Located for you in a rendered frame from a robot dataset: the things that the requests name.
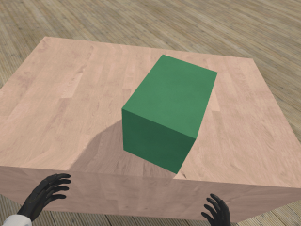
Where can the pedestal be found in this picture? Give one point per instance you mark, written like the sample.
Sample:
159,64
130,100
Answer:
61,112

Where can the left robot hand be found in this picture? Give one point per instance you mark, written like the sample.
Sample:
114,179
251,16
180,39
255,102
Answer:
42,195

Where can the carton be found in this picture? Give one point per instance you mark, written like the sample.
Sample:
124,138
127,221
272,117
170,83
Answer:
161,120

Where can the right robot hand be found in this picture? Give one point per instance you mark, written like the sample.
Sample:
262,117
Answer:
222,214

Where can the robot left forearm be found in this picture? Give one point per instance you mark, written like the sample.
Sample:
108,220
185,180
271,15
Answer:
17,220

